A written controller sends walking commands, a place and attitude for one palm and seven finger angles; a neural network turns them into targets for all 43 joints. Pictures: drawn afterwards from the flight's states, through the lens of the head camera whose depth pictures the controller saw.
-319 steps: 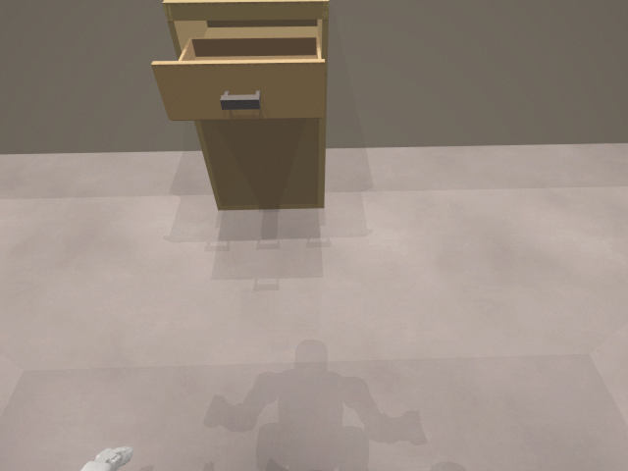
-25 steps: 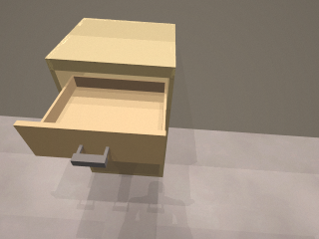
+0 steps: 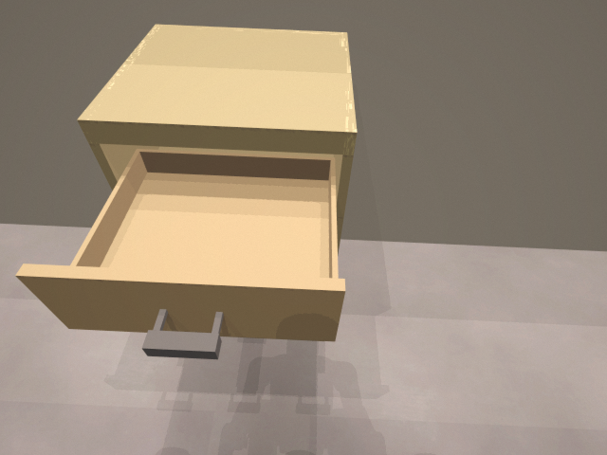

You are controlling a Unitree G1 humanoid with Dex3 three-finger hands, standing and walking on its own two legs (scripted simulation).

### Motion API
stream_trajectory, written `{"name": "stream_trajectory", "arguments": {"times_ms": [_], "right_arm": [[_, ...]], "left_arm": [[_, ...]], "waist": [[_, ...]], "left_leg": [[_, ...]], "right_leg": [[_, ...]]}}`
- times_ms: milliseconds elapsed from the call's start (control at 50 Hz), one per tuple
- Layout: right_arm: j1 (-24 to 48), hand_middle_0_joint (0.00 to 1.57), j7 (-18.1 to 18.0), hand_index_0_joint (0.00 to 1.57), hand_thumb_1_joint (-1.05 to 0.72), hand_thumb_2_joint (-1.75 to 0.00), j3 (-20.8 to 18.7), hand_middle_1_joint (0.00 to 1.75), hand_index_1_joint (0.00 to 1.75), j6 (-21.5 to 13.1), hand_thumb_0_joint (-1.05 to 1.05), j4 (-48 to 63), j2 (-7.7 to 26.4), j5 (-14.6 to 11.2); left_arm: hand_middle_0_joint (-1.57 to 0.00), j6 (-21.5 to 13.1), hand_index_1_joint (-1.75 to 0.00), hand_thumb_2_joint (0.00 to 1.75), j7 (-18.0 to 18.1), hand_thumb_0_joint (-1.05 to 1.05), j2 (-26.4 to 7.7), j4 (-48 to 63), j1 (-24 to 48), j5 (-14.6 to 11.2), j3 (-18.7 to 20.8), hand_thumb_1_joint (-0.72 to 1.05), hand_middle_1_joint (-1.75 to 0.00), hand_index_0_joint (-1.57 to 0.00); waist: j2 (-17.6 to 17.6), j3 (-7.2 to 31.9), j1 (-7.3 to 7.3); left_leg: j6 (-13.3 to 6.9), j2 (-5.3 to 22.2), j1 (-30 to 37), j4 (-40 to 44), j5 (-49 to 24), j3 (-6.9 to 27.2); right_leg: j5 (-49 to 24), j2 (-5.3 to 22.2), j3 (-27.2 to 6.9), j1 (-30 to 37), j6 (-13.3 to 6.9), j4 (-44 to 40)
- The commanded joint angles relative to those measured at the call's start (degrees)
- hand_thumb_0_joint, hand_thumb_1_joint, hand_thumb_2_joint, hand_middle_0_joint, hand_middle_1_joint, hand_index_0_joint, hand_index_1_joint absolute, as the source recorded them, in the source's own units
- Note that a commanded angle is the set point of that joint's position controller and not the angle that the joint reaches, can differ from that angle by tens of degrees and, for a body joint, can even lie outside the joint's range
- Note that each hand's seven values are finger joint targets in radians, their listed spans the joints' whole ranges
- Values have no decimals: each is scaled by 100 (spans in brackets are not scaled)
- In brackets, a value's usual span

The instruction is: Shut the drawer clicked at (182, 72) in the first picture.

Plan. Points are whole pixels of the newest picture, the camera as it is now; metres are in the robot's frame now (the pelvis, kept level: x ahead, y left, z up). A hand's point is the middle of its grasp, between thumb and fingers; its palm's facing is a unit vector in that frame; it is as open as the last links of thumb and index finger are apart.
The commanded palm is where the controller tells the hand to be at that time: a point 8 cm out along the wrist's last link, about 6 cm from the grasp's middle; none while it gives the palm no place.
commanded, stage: come to a stop and stand still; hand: left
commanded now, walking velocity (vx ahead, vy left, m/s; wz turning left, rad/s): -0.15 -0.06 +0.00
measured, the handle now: (187, 330) +0.29 +0.19 -0.03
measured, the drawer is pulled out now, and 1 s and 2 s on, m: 0.29 0.29 0.30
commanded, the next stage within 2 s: look again from close up in 0.70 s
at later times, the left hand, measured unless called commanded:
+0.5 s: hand out of the picture +0.00 +0.16 -0.17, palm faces +0.02 -0.98 -0.20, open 7.4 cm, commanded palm none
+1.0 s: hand out of the picture -0.02 +0.17 -0.17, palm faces -0.03 -0.99 -0.16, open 7.4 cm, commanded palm none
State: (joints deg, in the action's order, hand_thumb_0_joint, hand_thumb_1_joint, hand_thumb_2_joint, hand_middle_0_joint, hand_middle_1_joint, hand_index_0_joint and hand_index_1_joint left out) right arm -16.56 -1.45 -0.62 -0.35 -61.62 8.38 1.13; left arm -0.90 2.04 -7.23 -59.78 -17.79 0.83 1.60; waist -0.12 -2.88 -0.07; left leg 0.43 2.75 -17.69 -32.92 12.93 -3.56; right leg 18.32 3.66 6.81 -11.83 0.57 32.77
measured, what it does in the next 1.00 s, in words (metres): stands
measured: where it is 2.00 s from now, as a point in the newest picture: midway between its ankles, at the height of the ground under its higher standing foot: outside the picture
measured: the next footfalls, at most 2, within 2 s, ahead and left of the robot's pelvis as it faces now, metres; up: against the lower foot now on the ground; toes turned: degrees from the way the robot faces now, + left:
none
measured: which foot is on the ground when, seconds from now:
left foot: down 0.00-1.00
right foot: down 0.00-1.00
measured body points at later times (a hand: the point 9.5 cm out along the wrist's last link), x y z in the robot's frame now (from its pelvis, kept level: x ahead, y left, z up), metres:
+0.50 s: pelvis -0.01 -0.01 +0.00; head -0.02 -0.02 +0.45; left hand +0.00 +0.21 -0.15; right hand +0.03 -0.24 -0.16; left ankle +0.06 +0.12 -0.73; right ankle -0.03 -0.09 -0.73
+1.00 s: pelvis +0.01 +0.02 +0.00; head +0.01 +0.02 +0.45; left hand -0.01 +0.22 -0.16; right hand -0.02 -0.19 -0.16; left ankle +0.05 +0.12 -0.73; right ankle -0.03 -0.09 -0.73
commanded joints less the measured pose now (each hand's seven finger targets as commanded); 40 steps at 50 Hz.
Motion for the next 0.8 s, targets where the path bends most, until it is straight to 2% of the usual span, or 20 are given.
{"name": "stream_trajectory", "arguments": {"times_ms": [0, 20, 40, 100, 160, 200, 240, 260, 280, 300, 320, 340, 360, 420, 460, 500, 580, 640, 760, 780], "right_arm": [[-518, 20, -7, 20, -90, -90, -155, 30, 30, -82, 0, 201, 742, -12], [-255, 20, 2, 20, -90, -90, -193, 30, 30, -37, 0, 313, 882, 25], [-29, 20, -4, 20, -90, -90, -188, 30, 30, -61, 0, 336, 765, 13], [108, 20, -61, 20, -90, -90, -180, 30, 30, -110, 0, 399, 708, -15], [44, 20, -99, 20, -90, -90, -274, 30, 30, -59, 0, 416, 887, -6], [56, 20, -112, 20, -90, -90, -323, 30, 30, -24, 0, 443, 932, -8], [182, 20, -102, 20, -90, -90, -327, 30, 30, 16, 0, 481, 938, -17], [210, 20, -91, 20, -90, -90, -329, 30, 30, 31, 0, 521, 846, -34], [235, 20, -68, 20, -90, -90, -304, 30, 30, 43, 0, 538, 681, -60], [251, 20, -44, 20, -90, -90, -245, 30, 30, 78, 0, 553, 463, -63], [313, 20, -20, 20, -90, -90, -214, 30, 30, 133, 0, 552, 355, -53], [357, 20, 4, 20, -90, -90, -192, 30, 30, 163, 0, 497, 310, -44], [301, 20, 24, 20, -90, -90, -181, 30, 30, 167, 0, 425, 276, -41], [184, 20, 23, 20, -90, -90, -113, 30, 30, 100, 0, 221, 305, -38], [219, 20, 30, 20, -90, -90, -94, 30, 30, 93, 0, 165, 399, -39], [209, 20, 57, 20, -90, -90, -88, 30, 30, 132, 0, 78, 393, -36], [-91, 20, 68, 20, -90, -90, -30, 30, 30, 123, 0, -96, 339, -13], [-235, 20, 46, 20, -90, -90, -4, 30, 30, 76, 0, -170, 326, -12], [-481, 20, 13, 20, -90, -90, 24, 30, 30, -30, 0, -295, 291, -38], [283, 20, 24, 20, -90, -90, 13, 30, 30, -130, 0, 140, 465, -42]], "left_arm": [[-20, 149, -30, 90, 15, 0, -471, 347, -520, -22, 122, 90, -30, -20], [-20, 164, -30, 90, 24, 0, -399, 338, -585, -1, 116, 90, -30, -20], [-20, 193, -30, 90, 25, 0, -341, 255, -491, 27, 98, 90, -30, -20], [-20, 149, -30, 90, -31, 0, -369, 176, -672, 20, 60, 90, -30, -20], [-20, 157, -30, 90, -35, 0, -450, 242, -623, 22, 77, 90, -30, -20], [-20, 177, -30, 90, -42, 0, -475, 294, -603, 45, 94, 90, -30, -20], [-20, 156, -30, 90, -32, 0, -466, 295, -728, 61, 92, 90, -30, -20], [-20, 128, -30, 90, -19, 0, -529, 312, -746, 79, 102, 90, -30, -20], [-20, 107, -30, 90, -1, 0, -666, 334, -704, 91, 113, 90, -30, -20], [-20, 59, -30, 90, 5, 0, -771, 344, -572, 99, 107, 90, -30, -20], [-20, 24, -30, 90, 24, 0, -794, 371, -442, 72, 91, 90, -30, -20], [-20, 6, -30, 90, 39, 0, -761, 382, -321, 59, 56, 90, -30, -20], [-20, 0, -30, 90, 39, 0, -772, 407, -212, 56, 46, 90, -30, -20], [-20, -22, -30, 90, 12, 0, -676, 330, -175, -5, 4, 90, -30, -20], [-20, -12, -30, 90, 6, 0, -634, 256, -293, 1, -26, 90, -30, -20], [-20, 15, -30, 90, -1, 0, -656, 198, -337, 28, -30, 90, -30, -20], [-20, -4, -30, 90, -2, 0, -680, 78, -419, 0, -41, 90, -30, -20], [-20, -24, -30, 90, -9, 0, -631, 19, -545, -10, -43, 90, -30, -20], [-20, -93, -30, 90, 2, 0, -476, -109, -695, -29, -71, 90, -30, -20], [-20, -227, -30, 90, 228, 0, -636, -218, -881, 95, -100, 90, -30, -20]], "waist": [[-1083, -200, -89], [-868, -281, -135], [-1008, -462, -128], [-860, 143, -129], [-793, 705, -12], [-656, 736, 10], [-531, 788, -56], [-257, 764, -46], [221, 732, -2], [1002, 644, 38], [1356, 401, 49], [1187, 292, 77], [1053, 248, 127], [352, 122, 156], [284, -172, 74], [355, -649, 32], [-27, -881, 45], [-170, -660, 3], [-35, -82, -19], [15, -531, -229]], "left_leg": [[-669, 1266, -20, 1565, -1553, 1389], [-775, 1341, -520, 1744, -573, 1506], [-773, 1232, -552, 1998, -319, 1573], [-871, 1222, 345, 1682, -1522, 1336], [-990, 1309, 1188, 1191, -2839, 1157], [-1018, 1394, 1143, 1039, -3032, 1110], [-839, 1184, 982, 741, -2688, 920], [-636, 924, 788, 519, -2192, 743], [-389, 599, 509, 276, -1444, 441], [-182, 222, 265, 152, -551, 111], [-67, -20, 52, 32, 276, 43], [-35, -37, 151, -72, 574, 113], [-20, -24, 291, -66, 549, 131], [-84, 146, 829, 605, -427, 301], [-106, 253, 676, 868, -176, 417], [-66, 211, 539, 977, 317, 407], [-73, 163, 443, 1058, 280, 455], [-81, 183, 394, 1155, 200, 486], [-120, 265, 641, 1197, -387, 520], [29, 189, -100, -250, -365, 266]], "right_leg": [[503, -16, -185, -439, -66, 318], [720, -74, -243, -216, -79, 433], [570, -48, -238, -298, -110, 556], [394, -39, -396, -415, -122, 557], [519, -100, -440, -619, -94, 434], [377, -139, -464, -554, -106, 319], [-279, -108, -566, -298, -127, -328], [-996, -2, -799, -138, -171, -731], [-1715, 310, -1202, -18, -285, -885], [-2204, 640, -1487, 52, -430, -1012], [-2471, 920, -1665, -59, -622, -1167], [-2271, 1019, -1713, -296, -783, -1314], [-1977, 945, -1639, -430, -809, -1369], [-1252, 495, -1300, -668, -517, -1229], [-445, 335, -1219, -707, -369, -1427], [805, 336, -1318, -1055, -373, -1875], [1069, 282, -1329, -1118, -399, -1968], [682, 267, -1232, -757, -400, -1877], [-382, 246, -1045, -177, -395, -1622], [-3301, 644, -1622, -292, -29, -1617]]}}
